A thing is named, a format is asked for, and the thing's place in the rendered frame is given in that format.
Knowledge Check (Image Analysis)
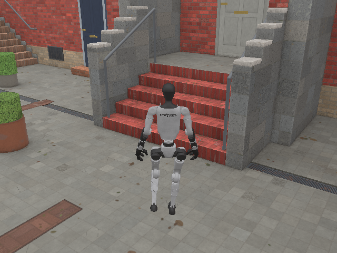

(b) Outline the left robot thigh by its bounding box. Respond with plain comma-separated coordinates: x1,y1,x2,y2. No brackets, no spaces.
151,147,161,179

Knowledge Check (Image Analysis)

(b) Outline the robot right hand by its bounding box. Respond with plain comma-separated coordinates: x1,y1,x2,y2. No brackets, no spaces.
186,148,199,160

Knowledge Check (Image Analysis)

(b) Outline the right robot forearm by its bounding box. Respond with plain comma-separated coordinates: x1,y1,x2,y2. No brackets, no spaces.
188,128,197,150

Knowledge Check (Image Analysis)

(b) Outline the robot right upper arm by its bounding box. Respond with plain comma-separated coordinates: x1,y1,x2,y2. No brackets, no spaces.
180,106,193,136

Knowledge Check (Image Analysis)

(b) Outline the robot left upper arm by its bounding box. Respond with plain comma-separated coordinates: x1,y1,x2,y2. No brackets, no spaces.
143,106,158,135

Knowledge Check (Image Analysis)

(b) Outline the robot left hand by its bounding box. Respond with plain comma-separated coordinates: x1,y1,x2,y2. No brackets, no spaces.
135,148,148,161

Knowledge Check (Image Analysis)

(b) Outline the left robot forearm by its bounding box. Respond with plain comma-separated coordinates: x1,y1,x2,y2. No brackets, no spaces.
137,127,148,150

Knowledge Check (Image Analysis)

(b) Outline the robot right foot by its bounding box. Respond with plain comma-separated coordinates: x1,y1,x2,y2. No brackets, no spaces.
168,202,176,215

